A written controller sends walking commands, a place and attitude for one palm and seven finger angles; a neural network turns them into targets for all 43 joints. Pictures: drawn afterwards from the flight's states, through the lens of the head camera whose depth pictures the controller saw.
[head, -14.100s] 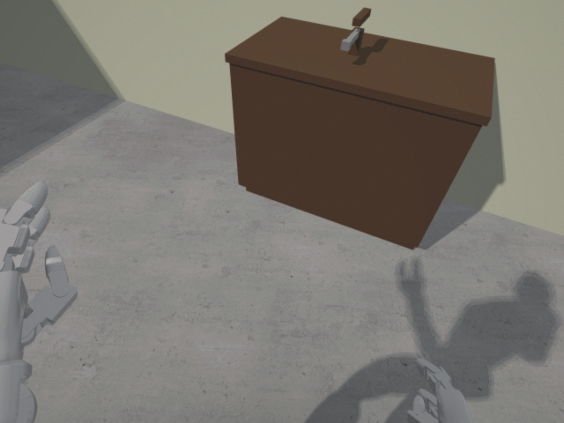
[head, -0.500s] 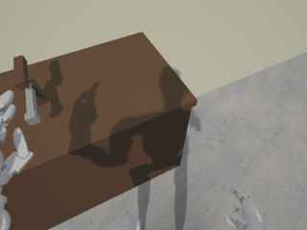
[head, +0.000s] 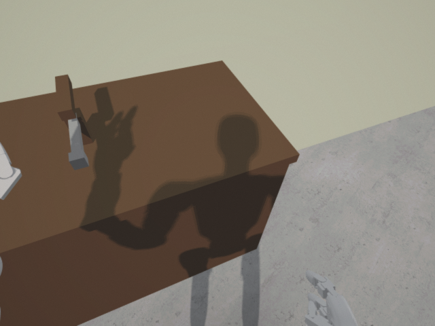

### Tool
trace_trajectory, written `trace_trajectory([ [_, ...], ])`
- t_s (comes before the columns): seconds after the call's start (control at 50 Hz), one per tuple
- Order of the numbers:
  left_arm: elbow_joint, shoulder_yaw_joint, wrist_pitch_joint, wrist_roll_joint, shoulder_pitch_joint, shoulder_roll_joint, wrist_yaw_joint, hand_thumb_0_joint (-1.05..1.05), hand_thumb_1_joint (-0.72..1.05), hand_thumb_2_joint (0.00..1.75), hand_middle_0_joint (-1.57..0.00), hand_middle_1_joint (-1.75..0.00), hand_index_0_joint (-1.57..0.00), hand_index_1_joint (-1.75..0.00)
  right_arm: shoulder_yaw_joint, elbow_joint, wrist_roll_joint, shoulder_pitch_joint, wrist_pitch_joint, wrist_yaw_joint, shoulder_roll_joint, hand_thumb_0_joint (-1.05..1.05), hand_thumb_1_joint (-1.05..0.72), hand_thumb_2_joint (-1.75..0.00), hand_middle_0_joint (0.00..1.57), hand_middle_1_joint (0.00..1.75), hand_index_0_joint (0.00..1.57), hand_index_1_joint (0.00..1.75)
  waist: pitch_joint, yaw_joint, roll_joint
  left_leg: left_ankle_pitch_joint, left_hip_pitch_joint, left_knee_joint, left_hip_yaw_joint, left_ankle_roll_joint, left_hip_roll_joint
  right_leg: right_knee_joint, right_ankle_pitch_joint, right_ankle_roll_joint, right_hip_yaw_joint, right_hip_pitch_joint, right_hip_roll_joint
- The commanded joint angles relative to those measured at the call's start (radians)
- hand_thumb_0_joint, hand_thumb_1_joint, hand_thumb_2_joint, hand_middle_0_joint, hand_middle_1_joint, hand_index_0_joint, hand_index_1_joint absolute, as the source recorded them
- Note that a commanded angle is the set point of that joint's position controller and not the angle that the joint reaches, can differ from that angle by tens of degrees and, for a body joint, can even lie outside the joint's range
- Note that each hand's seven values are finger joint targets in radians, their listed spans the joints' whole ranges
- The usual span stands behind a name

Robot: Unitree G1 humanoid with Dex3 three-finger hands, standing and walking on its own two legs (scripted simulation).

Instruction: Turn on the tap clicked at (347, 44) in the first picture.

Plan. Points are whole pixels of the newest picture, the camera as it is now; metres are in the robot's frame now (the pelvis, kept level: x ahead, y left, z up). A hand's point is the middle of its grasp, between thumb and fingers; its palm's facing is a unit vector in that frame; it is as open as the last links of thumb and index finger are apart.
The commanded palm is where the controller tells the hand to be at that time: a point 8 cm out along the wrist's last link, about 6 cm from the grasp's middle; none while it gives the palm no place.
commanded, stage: come to a stop and stand still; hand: left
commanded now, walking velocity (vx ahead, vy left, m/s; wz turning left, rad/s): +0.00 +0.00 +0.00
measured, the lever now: (78, 159) +0.39 +0.32 +0.06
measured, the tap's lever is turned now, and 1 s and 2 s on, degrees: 0 0 0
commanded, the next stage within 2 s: look again from close up in 1.24 s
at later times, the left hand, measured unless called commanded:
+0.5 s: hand (26, 198) +0.23 +0.28 +0.17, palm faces +0.42 -0.81 -0.41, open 7.4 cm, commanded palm +0.17 +0.31 +0.19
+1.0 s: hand (64, 205) +0.23 +0.24 +0.16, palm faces +0.43 -0.83 -0.36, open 7.4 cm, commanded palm +0.18 +0.27 +0.19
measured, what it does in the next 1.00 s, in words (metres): stands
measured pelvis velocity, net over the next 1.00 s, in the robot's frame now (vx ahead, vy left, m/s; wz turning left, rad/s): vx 0.02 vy -0.02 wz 0.02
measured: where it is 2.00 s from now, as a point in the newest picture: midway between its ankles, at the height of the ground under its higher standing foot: outside the picture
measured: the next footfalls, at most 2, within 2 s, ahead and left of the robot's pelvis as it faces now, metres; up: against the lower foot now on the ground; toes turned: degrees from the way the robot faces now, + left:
none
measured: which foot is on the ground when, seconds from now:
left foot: down 0.00-1.00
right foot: down 0.00-1.00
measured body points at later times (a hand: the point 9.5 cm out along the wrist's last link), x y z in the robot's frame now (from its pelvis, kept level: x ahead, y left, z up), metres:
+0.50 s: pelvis +0.01 +0.03 +0.01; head +0.04 +0.03 +0.46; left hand +0.20 +0.32 +0.19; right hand +0.21 -0.19 -0.07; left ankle +0.02 +0.07 -0.73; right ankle +0.03 -0.12 -0.73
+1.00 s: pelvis +0.02 -0.02 +0.02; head +0.04 -0.02 +0.46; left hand +0.20 +0.28 +0.18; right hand +0.20 -0.25 -0.07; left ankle +0.02 +0.07 -0.73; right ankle +0.03 -0.12 -0.73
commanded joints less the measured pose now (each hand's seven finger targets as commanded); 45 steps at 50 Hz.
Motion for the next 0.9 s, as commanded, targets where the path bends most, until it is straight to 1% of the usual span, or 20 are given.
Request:
trace_trajectory([
  [0.0,-0.266,-0.041,-0.031,0.02,0.137,0.08,-0.029,0.0,0.9,0.9,-0.2,-0.3,-0.2,-0.3,-0.077,-0.155,0.005,-0.086,-0.057,-0.01,-0.157,0.0,-0.9,-0.9,0.2,0.3,0.2,0.3,-0.072,0.006,0.084,-0.012,0.05,-0.31,-0.197,-0.047,0.12,-0.092,-0.025,-0.014,0.086,0.028,-0.009],
  [0.02,-0.272,-0.007,-0.031,0.029,0.102,0.106,-0.023,0.0,0.9,0.9,-0.2,-0.3,-0.2,-0.3,-0.07,-0.16,0.004,-0.101,-0.056,-0.018,-0.157,0.0,-0.9,-0.9,0.2,0.3,0.2,0.3,-0.054,0.006,0.085,-0.094,-0.016,-0.379,-0.235,-0.049,0.146,-0.045,-0.029,-0.002,0.061,0.06,0.009],
  [0.06,-0.254,0.054,-0.029,0.037,0.053,0.137,-0.015,0.0,0.9,0.9,-0.2,-0.3,-0.2,-0.3,-0.064,-0.166,-0.001,-0.119,-0.048,-0.039,-0.14,0.0,-0.9,-0.9,0.2,0.3,0.2,0.3,-0.033,0.007,0.064,-0.184,-0.065,-0.433,-0.236,-0.05,0.166,-0.011,-0.033,0.005,0.053,0.087,0.013],
  [0.08,-0.302,0.124,-0.034,0.038,-0.015,0.224,-0.006,0.0,0.9,0.9,-0.2,-0.3,-0.2,-0.3,-0.064,-0.169,-0.008,-0.128,-0.042,-0.048,-0.141,0.0,-0.9,-0.9,0.2,0.3,0.2,0.3,-0.047,0.011,0.093,-0.185,-0.055,-0.454,-0.247,-0.059,0.167,0.002,-0.038,0.007,0.054,0.094,0.021],
  [0.1,-0.284,0.098,-0.037,0.038,-0.008,0.176,-0.007,0.0,0.9,0.9,-0.2,-0.3,-0.2,-0.3,-0.065,-0.173,-0.014,-0.126,-0.042,-0.056,-0.127,0.0,-0.9,-0.9,0.2,0.3,0.2,0.3,-0.07,0.008,0.111,-0.154,-0.012,-0.437,-0.231,-0.064,0.166,-0.004,-0.022,0.001,0.055,0.078,0.014],
  [0.16,-0.34,0.074,-0.036,0.036,0.002,0.163,-0.008,0.0,0.9,0.9,-0.2,-0.3,-0.2,-0.3,-0.066,-0.176,-0.023,-0.117,-0.052,-0.059,-0.131,0.0,-0.9,-0.9,0.2,0.3,0.2,0.3,-0.141,0.005,0.184,0.057,0.118,-0.369,-0.192,-0.092,0.141,-0.039,0.03,-0.011,0.063,0.076,0.006],
  [0.18,-0.373,0.08,-0.037,0.036,0.003,0.176,-0.01,0.0,0.9,0.9,-0.2,-0.3,-0.2,-0.3,-0.064,-0.177,-0.025,-0.125,-0.056,-0.055,-0.129,0.0,-0.9,-0.9,0.2,0.3,0.2,0.3,-0.179,0.007,0.179,0.17,0.17,-0.341,-0.183,-0.105,0.133,-0.041,0.044,-0.015,0.058,0.076,0.011],
  [0.22,-0.399,0.035,-0.037,0.033,0.061,0.131,-0.015,0.0,0.9,0.9,-0.2,-0.3,-0.2,-0.3,-0.069,-0.171,-0.026,-0.12,-0.064,-0.048,-0.139,0.0,-0.9,-0.9,0.2,0.3,0.2,0.3,-0.212,0.005,0.164,0.328,0.231,-0.291,-0.164,-0.115,0.131,-0.056,0.046,-0.018,0.06,0.066,0.01],
  [0.26,-0.388,0.011,-0.03,0.03,0.122,0.091,-0.016,0.0,0.9,0.9,-0.2,-0.3,-0.2,-0.3,-0.077,-0.158,-0.024,-0.115,-0.067,-0.04,-0.149,0.0,-0.9,-0.9,0.2,0.3,0.2,0.3,-0.212,0.004,0.138,0.334,0.224,-0.284,-0.163,-0.12,0.131,-0.073,0.053,-0.02,0.066,0.074,0.012],
  [0.32,-0.302,-0.005,-0.009,0.029,0.184,0.055,-0.017,0.0,0.9,0.9,-0.2,-0.3,-0.2,-0.3,-0.09,-0.138,-0.02,-0.1,-0.051,-0.035,-0.156,0.0,-0.9,-0.9,0.2,0.3,0.2,0.3,-0.189,-0.004,0.074,0.462,0.246,-0.265,-0.152,-0.141,0.134,-0.08,0.073,-0.016,0.06,0.045,0.018],
  [0.38,-0.223,0.031,0.006,0.025,0.194,0.077,-0.017,0.0,0.9,0.9,-0.2,-0.3,-0.2,-0.3,-0.095,-0.134,-0.014,-0.11,-0.025,-0.041,-0.156,0.0,-0.9,-0.9,0.2,0.3,0.2,0.3,-0.168,-0.004,0.032,0.415,0.207,-0.262,-0.133,-0.14,0.117,-0.107,0.141,-0.017,0.075,0.068,0.012],
  [0.4,-0.208,0.008,0.008,0.021,0.18,0.051,-0.02,0.0,0.9,0.9,-0.2,-0.3,-0.2,-0.3,-0.093,-0.137,-0.013,-0.109,-0.017,-0.043,-0.148,0.0,-0.9,-0.9,0.2,0.3,0.2,0.3,-0.156,-0.008,0.025,0.408,0.196,-0.261,-0.135,-0.143,0.116,-0.109,0.152,-0.017,0.076,0.072,0.006],
  [0.46,-0.224,0.009,0.008,0.02,0.119,0.068,-0.02,0.0,0.9,0.9,-0.2,-0.3,-0.2,-0.3,-0.09,-0.147,-0.01,-0.132,-0.003,-0.053,-0.145,0.0,-0.9,-0.9,0.2,0.3,0.2,0.3,-0.141,-0.005,0.018,0.269,0.144,-0.277,-0.128,-0.12,0.1,-0.132,0.177,-0.018,0.097,0.112,-0.002],
  [0.48,-0.256,0.021,0.008,0.022,0.088,0.092,-0.018,0.0,0.9,0.9,-0.2,-0.3,-0.2,-0.3,-0.087,-0.152,-0.008,-0.141,-0.001,-0.057,-0.142,0.0,-0.9,-0.9,0.2,0.3,0.2,0.3,-0.152,-0.005,0.041,0.29,0.154,-0.277,-0.121,-0.117,0.091,-0.125,0.204,-0.018,0.097,0.121,0.0],
  [0.56,-0.327,-0.021,0.01,0.021,0.065,0.072,-0.016,0.0,0.9,0.9,-0.2,-0.3,-0.2,-0.3,-0.08,-0.167,-0.008,-0.151,-0.008,-0.06,-0.136,0.0,-0.9,-0.9,0.2,0.3,0.2,0.3,-0.169,0.002,0.099,0.31,0.165,-0.27,-0.117,-0.103,0.083,-0.132,0.221,-0.018,0.095,0.148,0.003],
  [0.58,-0.356,-0.006,0.01,0.022,0.054,0.096,-0.013,0.0,0.9,0.9,-0.2,-0.3,-0.2,-0.3,-0.077,-0.167,-0.01,-0.161,-0.01,-0.061,-0.137,0.0,-0.9,-0.9,0.2,0.3,0.2,0.3,-0.183,0.003,0.12,0.33,0.175,-0.263,-0.115,-0.103,0.078,-0.131,0.234,-0.019,0.096,0.153,0.002],
  [0.68,-0.324,0.017,0.016,0.014,0.149,0.094,-0.002,0.0,0.9,0.9,-0.2,-0.3,-0.2,-0.3,-0.078,-0.165,-0.011,-0.15,-0.009,-0.063,-0.133,0.0,-0.9,-0.9,0.2,0.3,0.2,0.3,-0.201,0.001,0.067,0.302,0.16,-0.234,-0.114,-0.079,0.065,-0.163,0.283,-0.031,0.13,0.189,-0.016],
  [0.74,-0.267,0.008,0.019,0.005,0.187,0.07,-0.004,0.0,0.9,0.9,-0.2,-0.3,-0.2,-0.3,-0.08,-0.16,-0.009,-0.145,-0.001,-0.067,-0.128,0.0,-0.9,-0.9,0.2,0.3,0.2,0.3,-0.172,-0.003,0.017,0.191,0.128,-0.243,-0.111,-0.059,0.062,-0.2,0.24,-0.029,0.152,0.182,-0.025],
  [0.86,-0.21,-0.022,0.028,0.005,0.162,0.055,-0.011,0.0,0.9,0.9,-0.2,-0.3,-0.2,-0.3,-0.085,-0.151,-0.003,-0.139,0.003,-0.075,-0.135,0.0,-0.9,-0.9,0.2,0.3,0.2,0.3,-0.116,-0.011,-0.017,0.087,0.113,-0.255,-0.109,-0.038,0.054,-0.263,0.139,-0.021,0.18,0.135,-0.024],
  [0.88,-0.236,-0.015,0.027,0.007,0.132,0.072,-0.011,0.0,0.9,0.9,-0.2,-0.3,-0.2,-0.3,-0.084,-0.152,-0.002,-0.149,0.002,-0.076,-0.137,0.0,-0.9,-0.9,0.2,0.3,0.2,0.3,-0.125,-0.011,0.003,0.097,0.12,-0.258,-0.115,-0.038,0.054,-0.261,0.14,-0.023,0.179,0.141,-0.026],
])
